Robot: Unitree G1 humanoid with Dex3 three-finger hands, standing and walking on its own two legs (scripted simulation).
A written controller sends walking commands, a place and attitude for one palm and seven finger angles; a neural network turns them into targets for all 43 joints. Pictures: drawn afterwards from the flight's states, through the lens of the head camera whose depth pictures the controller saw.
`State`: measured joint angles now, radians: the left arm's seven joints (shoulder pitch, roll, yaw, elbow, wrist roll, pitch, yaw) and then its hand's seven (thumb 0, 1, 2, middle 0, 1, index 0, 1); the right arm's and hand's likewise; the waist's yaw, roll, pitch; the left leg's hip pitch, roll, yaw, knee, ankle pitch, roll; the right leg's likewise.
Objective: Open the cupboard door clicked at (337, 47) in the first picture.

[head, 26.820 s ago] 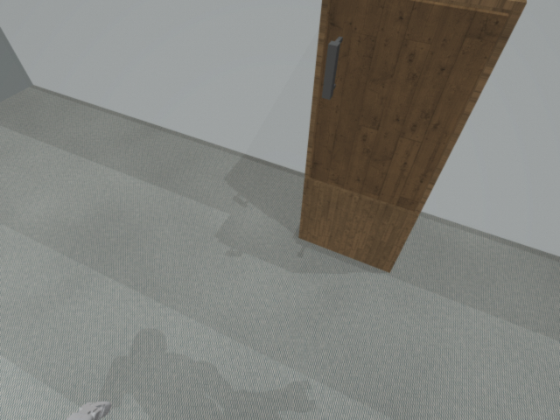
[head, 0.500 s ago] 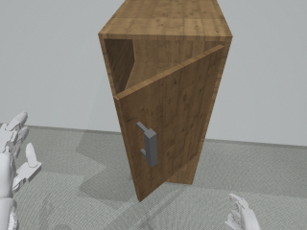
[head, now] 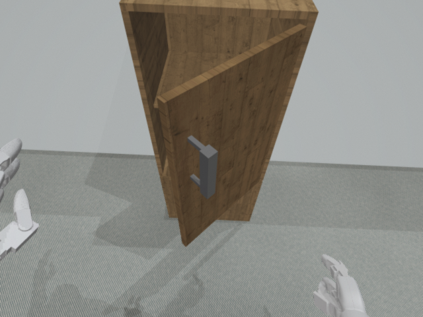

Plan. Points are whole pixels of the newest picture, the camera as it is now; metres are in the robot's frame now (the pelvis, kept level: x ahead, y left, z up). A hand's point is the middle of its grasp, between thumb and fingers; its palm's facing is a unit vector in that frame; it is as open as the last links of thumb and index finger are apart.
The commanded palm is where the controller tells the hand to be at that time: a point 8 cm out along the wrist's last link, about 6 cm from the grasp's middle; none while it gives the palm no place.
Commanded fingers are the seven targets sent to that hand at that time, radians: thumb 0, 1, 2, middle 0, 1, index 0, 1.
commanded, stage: step back with the hand held close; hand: left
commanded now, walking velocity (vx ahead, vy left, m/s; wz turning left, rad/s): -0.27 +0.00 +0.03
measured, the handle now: (200, 167) +0.38 +0.05 +0.06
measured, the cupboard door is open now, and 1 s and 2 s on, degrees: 46 46 46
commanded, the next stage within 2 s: stop stepping back and stand still in 0.70 s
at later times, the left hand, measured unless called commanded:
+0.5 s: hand out of the picture +0.12 +0.29 +0.15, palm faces +0.46 -0.76 -0.46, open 7.4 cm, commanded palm +0.04 +0.32 +0.18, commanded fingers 0.00 0.90 0.90 -0.20 -0.30 -0.20 -0.30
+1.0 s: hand out of the picture +0.04 +0.25 +0.16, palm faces +0.31 -0.82 -0.48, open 7.4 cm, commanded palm -0.03 +0.29 +0.18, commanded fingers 0.00 0.90 0.90 -0.20 -0.30 -0.20 -0.30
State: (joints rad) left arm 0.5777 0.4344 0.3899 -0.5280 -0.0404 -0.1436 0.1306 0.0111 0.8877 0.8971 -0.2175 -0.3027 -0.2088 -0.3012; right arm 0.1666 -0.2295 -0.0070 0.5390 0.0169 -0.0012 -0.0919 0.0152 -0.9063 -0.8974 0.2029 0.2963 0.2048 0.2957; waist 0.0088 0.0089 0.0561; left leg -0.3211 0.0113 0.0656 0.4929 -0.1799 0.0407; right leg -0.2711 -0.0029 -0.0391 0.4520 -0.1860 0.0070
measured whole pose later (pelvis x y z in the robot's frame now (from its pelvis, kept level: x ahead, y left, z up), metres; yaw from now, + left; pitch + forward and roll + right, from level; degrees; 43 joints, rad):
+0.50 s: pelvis -0.08 +0.02 -0.02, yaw +4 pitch -1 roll -3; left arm 0.51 0.42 0.42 -0.55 -0.01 -0.21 0.16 0.01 0.89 0.90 -0.22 -0.30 -0.21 -0.30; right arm 0.17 -0.20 -0.01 0.61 -0.01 -0.08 -0.09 0.02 -0.90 -0.90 0.21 0.30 0.21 0.30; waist 0.00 0.00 0.07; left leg -0.46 0.00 0.02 0.63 -0.15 0.07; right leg -0.44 0.05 0.02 0.78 -0.33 0.02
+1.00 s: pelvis -0.18 +0.00 -0.01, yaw -2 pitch +0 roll -1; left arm 0.56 0.49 0.44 -0.51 -0.07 -0.18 0.12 0.01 0.89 0.90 -0.22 -0.30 -0.21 -0.30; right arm 0.21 -0.20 0.01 0.63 -0.01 -0.11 -0.09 0.02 -0.90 -0.90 0.20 0.30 0.21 0.30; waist -0.05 -0.03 -0.01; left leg -0.43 -0.02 0.00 0.43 -0.02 0.03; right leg -0.12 0.03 0.01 0.52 -0.44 -0.02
